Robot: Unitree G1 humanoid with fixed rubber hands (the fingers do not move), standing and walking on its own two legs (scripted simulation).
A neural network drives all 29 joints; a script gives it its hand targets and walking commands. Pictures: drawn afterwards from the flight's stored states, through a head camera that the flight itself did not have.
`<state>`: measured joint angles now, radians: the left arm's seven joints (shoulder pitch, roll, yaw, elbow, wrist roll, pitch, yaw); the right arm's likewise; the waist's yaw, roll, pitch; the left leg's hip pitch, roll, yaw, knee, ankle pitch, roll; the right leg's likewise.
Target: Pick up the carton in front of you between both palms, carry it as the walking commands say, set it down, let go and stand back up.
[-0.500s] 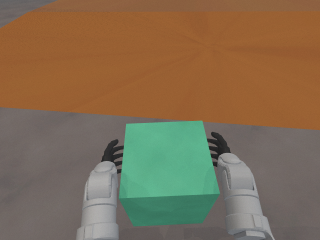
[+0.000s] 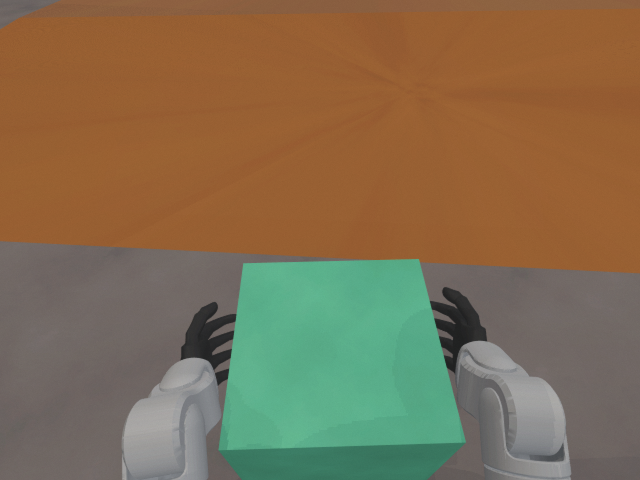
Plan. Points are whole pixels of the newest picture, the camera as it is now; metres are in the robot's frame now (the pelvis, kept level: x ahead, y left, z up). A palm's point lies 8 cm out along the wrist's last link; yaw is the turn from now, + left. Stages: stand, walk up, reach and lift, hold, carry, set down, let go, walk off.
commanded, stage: carry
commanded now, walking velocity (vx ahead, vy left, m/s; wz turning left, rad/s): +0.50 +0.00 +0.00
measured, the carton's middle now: (333, 384) +0.24 +0.00 +0.01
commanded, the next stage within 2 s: none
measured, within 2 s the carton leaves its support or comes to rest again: neither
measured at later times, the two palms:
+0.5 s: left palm (255, 203) +0.52 +0.11 +0.09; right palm (433, 185) +0.55 -0.19 +0.09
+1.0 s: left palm (252, 108) +0.88 +0.15 +0.09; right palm (382, 100) +0.87 -0.15 +0.10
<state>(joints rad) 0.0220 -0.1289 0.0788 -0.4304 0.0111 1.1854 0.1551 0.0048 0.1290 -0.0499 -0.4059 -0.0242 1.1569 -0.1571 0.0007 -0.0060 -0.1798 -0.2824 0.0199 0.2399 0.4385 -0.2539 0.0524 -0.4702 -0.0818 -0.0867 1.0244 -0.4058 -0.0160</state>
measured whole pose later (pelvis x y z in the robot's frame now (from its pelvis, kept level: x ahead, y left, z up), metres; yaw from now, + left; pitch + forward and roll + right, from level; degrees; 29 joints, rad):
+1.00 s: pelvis +0.64 +0.01 +0.01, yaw -1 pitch +4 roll -1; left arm 0.08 -0.13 0.03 -0.53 0.02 1.13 0.15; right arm 0.08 0.14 -0.05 -0.53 0.00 1.10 -0.15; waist -0.03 0.00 -0.08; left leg -0.21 0.04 0.26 0.33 -0.20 0.07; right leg -0.59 -0.12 -0.09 1.00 -0.21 0.00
